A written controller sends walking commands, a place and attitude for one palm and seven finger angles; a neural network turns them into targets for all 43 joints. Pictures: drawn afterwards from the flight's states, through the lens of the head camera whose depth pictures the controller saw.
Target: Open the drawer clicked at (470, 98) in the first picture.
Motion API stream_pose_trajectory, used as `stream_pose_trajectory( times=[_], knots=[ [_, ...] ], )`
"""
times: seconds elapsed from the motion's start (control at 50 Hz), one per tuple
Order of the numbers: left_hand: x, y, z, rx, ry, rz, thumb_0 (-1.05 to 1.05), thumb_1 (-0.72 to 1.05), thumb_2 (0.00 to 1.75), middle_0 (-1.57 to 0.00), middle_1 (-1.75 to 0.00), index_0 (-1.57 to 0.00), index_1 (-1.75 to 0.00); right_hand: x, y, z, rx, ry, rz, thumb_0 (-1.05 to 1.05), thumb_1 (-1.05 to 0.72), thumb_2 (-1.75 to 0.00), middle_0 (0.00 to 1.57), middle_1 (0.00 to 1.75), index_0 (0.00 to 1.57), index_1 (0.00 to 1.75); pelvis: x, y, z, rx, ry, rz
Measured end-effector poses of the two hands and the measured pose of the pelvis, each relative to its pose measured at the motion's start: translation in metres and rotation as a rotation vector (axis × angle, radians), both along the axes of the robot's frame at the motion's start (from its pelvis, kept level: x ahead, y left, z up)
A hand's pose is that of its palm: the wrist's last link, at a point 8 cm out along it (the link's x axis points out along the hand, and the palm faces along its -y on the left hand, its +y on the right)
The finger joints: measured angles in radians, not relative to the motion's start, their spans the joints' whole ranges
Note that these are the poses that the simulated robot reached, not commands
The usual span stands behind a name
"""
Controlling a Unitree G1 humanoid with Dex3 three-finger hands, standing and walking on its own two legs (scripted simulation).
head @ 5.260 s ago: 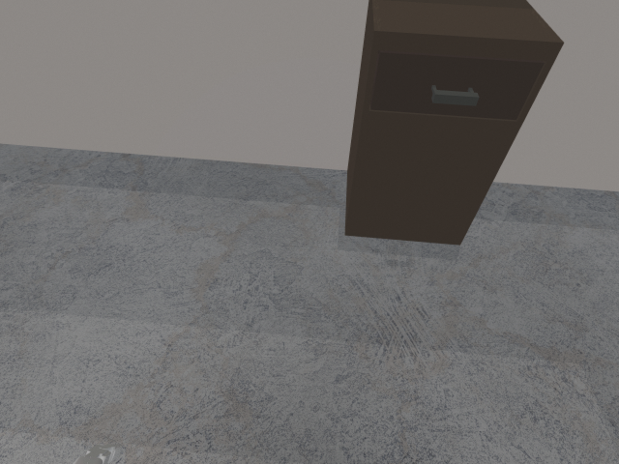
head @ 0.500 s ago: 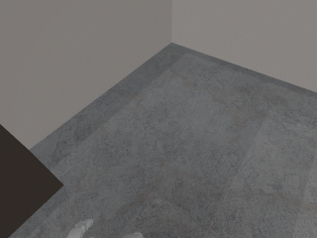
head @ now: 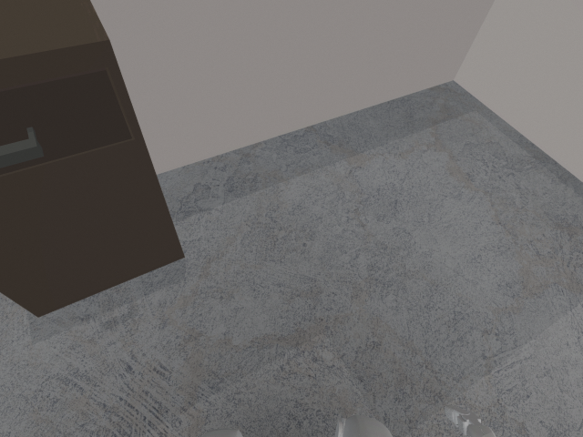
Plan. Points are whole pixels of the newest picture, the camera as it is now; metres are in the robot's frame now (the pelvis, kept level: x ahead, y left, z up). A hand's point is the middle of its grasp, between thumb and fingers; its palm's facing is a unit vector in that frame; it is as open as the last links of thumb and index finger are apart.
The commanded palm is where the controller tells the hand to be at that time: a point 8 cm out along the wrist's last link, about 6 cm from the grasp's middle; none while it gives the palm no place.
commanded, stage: turn to face it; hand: left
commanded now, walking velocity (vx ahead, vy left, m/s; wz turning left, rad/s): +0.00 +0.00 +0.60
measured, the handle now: (1, 148) +0.56 +0.60 -0.06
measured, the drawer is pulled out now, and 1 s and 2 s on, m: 0.00 0.00 0.00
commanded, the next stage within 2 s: take the last steps up to it in 0.82 s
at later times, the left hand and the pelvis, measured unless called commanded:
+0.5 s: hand out of the picture +0.05 +0.18 -0.14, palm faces +0.29 -0.92 -0.27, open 7.4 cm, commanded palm none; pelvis +0.00 -0.03 +0.01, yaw +19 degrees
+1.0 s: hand out of the picture -0.09 +0.23 -0.16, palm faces +0.49 -0.84 -0.23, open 7.4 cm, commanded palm none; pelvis -0.04 +0.02 +0.01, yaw +27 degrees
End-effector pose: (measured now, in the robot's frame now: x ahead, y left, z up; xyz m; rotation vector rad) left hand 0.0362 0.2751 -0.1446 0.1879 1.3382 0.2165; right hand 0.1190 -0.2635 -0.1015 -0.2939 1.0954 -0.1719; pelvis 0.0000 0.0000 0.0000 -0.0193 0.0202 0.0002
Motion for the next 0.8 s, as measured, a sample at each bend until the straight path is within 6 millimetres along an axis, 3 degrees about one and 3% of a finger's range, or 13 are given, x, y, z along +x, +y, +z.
stream_pose_trajectory(
  times=[0.16, 0.26, 0.34, 0.46, 0.56, 0.72, 0.8],
  knots=[
    [0.024, -0.001, 0.021, 0.017, -0.132, 0.043, 0.0, 0.91, 0.9, -0.2, -0.3, -0.2, -0.3, -0.005, 0.019, -0.009, 0.057, 0.059, 0.047, 0.01, -0.91, -0.89, 0.2, 0.3, 0.2, 0.3, 0.002, -0.001, 0.007, 0.002, -0.002, 0.089],
    [0.041, -0.02, 0.03, 0.03, -0.217, 0.06, 0.0, 0.91, 0.9, -0.2, -0.3, -0.2, -0.3, -0.014, 0.012, -0.024, 0.093, 0.107, 0.062, 0.01, -0.91, -0.89, 0.2, 0.3, 0.2, 0.3, 0.002, -0.015, 0.004, 0.013, -0.002, 0.152],
    [0.04, -0.038, 0.035, 0.057, -0.275, 0.077, 0.0, 0.91, 0.9, -0.2, -0.3, -0.2, -0.3, -0.014, -0.003, -0.041, 0.114, 0.134, 0.08, 0.01, -0.91, -0.89, 0.2, 0.3, 0.2, 0.3, 0.001, -0.029, -0.004, 0.019, -0.004, 0.206],
    [0.003, -0.052, 0.041, 0.055, -0.25, 0.163, 0.0, 0.9, 0.9, -0.2, -0.3, -0.2, -0.3, -0.003, -0.011, -0.037, 0.1, 0.174, 0.149, 0.01, -0.91, -0.89, 0.2, 0.3, 0.2, 0.3, -0.001, -0.034, 0.004, 0.039, -0.025, 0.297],
    [-0.038, -0.052, 0.032, 0.035, -0.191, 0.244, 0.0, 0.9, 0.9, -0.2, -0.3, -0.2, -0.3, 0.013, 0.0, -0.029, 0.073, 0.184, 0.223, 0.01, -0.91, -0.9, 0.2, 0.3, 0.2, 0.3, -0.004, -0.03, 0.006, 0.051, -0.026, 0.359],
    [-0.128, -0.024, -0.007, -0.012, -0.051, 0.402, 0.0, 0.9, 0.9, -0.2, -0.3, -0.2, -0.3, 0.053, 0.061, -0.021, 0.015, 0.085, 0.382, 0.01, -0.91, -0.9, 0.19, 0.3, 0.2, 0.3, -0.018, 0.003, -0.01, 0.027, -0.019, 0.427],
    [-0.157, -0.013, -0.007, -0.019, 0.025, 0.443, 0.0, 0.91, 0.9, -0.2, -0.3, -0.2, -0.3, 0.055, 0.088, -0.008, 0.014, 0.036, 0.42, 0.01, -0.91, -0.89, 0.2, 0.3, 0.2, 0.3, -0.025, 0.013, -0.003, 0.013, -0.026, 0.432]
  ],
)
